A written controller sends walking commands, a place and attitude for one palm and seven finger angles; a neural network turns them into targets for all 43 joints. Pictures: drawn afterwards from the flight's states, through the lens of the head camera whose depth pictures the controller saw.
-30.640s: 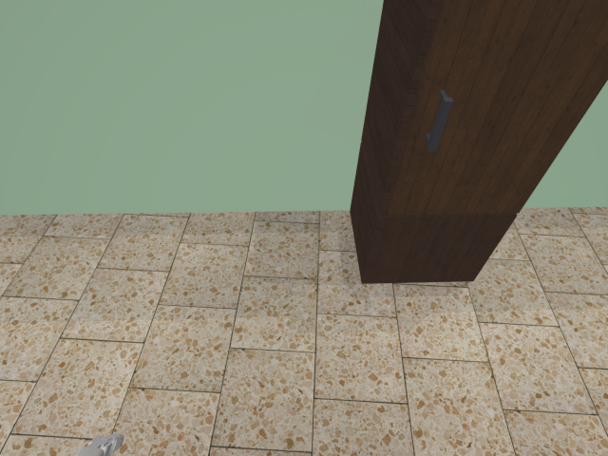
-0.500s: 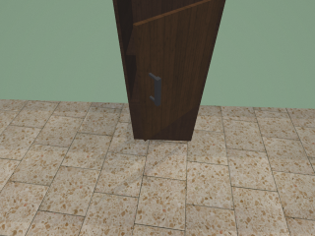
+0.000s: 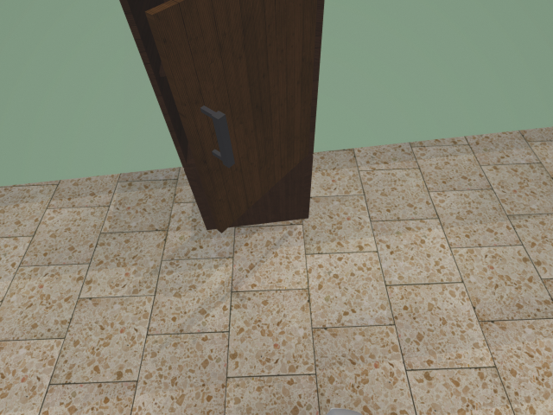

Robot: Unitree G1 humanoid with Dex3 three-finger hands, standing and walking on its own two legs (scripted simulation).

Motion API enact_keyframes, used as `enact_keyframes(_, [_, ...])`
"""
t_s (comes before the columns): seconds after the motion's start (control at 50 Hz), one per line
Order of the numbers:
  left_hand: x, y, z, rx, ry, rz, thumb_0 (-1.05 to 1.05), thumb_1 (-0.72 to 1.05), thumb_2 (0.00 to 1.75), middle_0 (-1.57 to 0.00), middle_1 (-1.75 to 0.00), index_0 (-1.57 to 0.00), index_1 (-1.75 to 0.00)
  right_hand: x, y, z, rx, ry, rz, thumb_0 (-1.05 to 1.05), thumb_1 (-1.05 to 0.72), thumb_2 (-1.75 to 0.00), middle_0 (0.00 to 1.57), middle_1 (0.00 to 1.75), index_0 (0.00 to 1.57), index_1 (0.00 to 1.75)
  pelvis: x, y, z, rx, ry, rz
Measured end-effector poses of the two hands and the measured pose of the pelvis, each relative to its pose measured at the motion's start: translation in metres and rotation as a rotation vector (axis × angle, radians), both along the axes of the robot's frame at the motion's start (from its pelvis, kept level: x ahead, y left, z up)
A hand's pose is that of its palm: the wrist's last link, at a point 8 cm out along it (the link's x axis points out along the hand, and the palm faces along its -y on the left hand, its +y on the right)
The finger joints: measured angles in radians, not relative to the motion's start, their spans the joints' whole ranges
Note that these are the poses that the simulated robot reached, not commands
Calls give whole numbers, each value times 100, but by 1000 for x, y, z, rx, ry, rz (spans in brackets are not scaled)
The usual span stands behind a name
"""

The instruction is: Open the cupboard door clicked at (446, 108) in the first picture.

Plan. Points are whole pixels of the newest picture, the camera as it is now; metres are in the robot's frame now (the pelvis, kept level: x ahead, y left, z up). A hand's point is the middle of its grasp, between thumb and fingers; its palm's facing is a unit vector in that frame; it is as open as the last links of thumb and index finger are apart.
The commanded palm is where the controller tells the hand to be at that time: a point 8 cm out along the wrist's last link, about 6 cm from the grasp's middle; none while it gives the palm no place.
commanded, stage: walk to a spot facing it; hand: left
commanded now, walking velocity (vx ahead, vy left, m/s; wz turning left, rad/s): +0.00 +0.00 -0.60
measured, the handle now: (217, 137) +0.61 +0.17 +0.01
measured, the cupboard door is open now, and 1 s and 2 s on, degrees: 43 43 43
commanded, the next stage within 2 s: none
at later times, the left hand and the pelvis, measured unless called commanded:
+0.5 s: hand out of the picture +0.09 +0.20 -0.17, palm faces -0.18 -0.95 -0.24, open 7.4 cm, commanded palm none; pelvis +0.01 +0.01 +0.00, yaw -16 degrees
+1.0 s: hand (232, 362) +0.21 +0.11 -0.16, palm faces -0.56 -0.78 -0.28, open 7.4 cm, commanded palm none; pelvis +0.02 -0.02 +0.00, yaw -36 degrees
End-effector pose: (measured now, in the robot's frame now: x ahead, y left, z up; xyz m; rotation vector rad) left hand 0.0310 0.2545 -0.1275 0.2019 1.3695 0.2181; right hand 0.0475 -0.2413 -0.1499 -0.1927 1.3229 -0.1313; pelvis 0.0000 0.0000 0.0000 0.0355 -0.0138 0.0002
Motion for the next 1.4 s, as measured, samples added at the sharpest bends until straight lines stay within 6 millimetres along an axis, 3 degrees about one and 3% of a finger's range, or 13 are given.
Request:
enact_keyframes(0.1, [10,-19,-3,24,-34,-34,1,91,89,-20,-29,-20,-30,-12,-21,-14,17,36,-61,0,-90,-90,21,30,21,30,1,-19,-9,3,9,-42])
enact_keyframes(0.26, [13,-35,9,7,25,-102,1,91,89,-21,-29,-20,-30,16,-42,18,-20,-85,-145,1,-90,-90,20,30,20,30,3,-25,10,13,43,-147])
enact_keyframes(0.4, [37,-24,5,-11,10,-171,1,90,89,-21,-30,-20,-30,41,-37,36,-54,-201,-191,0,-90,-90,20,30,20,30,7,-12,12,1,52,-229])
enact_keyframes(0.5, [67,-5,-10,-28,-15,-227,1,90,89,-21,-30,-20,-30,41,-23,41,-92,-262,-226,0,-90,-90,20,30,20,30,13,8,3,-32,67,-284])
enact_keyframes(0.58, [102,4,-13,-40,-58,-288,1,91,89,-20,-29,-20,-30,12,-9,42,-118,-212,-242,0,-90,-90,21,30,20,30,13,16,2,-41,50,-322])
enact_keyframes(0.68, [144,-4,-1,-45,-115,-374,1,91,89,-20,-29,-19,-30,-37,1,43,-108,-109,-310,0,-90,-90,21,30,21,30,15,15,10,-61,56,-383])
enact_keyframes(0.84, [194,-62,3,-34,-151,-587,1,91,90,-20,-29,-19,-30,-120,-7,16,-66,-18,-516,0,-90,-90,21,30,21,30,15,-6,-3,-38,53,-513])
enact_keyframes(0.9, [204,-85,1,-20,-178,-646,1,91,89,-20,-29,-19,-30,-143,-15,4,-63,23,-589,0,-90,-90,21,30,21,30,13,-12,-10,-26,49,-557])
enact_keyframes(0.98, [204,-104,5,-25,-154,-689,1,91,89,-20,-29,-20,-30,-151,-21,14,-73,29,-645,1,-90,-90,20,30,20,30,15,-15,-1,-12,49,-607])
enact_keyframes(1.08, [209,-117,0,-56,-115,-745,1,91,89,-20,-29,-20,-30,-137,-22,29,-102,-45,-698,1,-90,-90,20,30,20,30,22,-14,5,4,50,-676])
enact_keyframes(1.18, [228,-125,-17,-99,-91,-784,1,90,89,-21,-29,-20,-30,-126,-10,29,-146,-110,-729,0,-90,-90,20,30,20,30,40,-8,-5,-29,67,-732])
enact_keyframes(1.28, [257,-152,-5,-135,-107,-849,1,91,89,-20,-29,-20,-30,-142,17,40,-110,-60,-778,0,-90,-90,21,30,21,30,50,-20,7,-39,68,-793])
enact_keyframes(1.4, [289,-214,10,-152,-146,-962,1,91,89,-20,-29,-19,-30,-175,36,36,-42,33,-896,0,-90,-90,21,30,21,30,61,-49,12,-29,79,-879])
